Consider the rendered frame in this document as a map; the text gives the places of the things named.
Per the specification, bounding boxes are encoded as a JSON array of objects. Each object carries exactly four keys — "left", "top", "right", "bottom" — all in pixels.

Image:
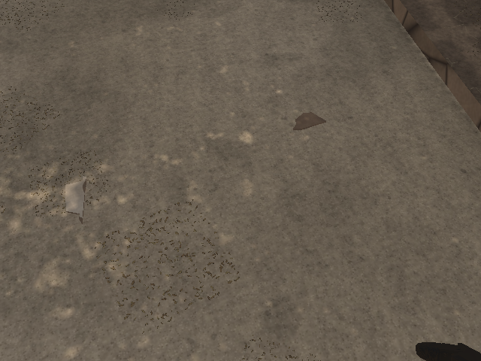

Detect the robot right hand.
[{"left": 416, "top": 342, "right": 481, "bottom": 361}]

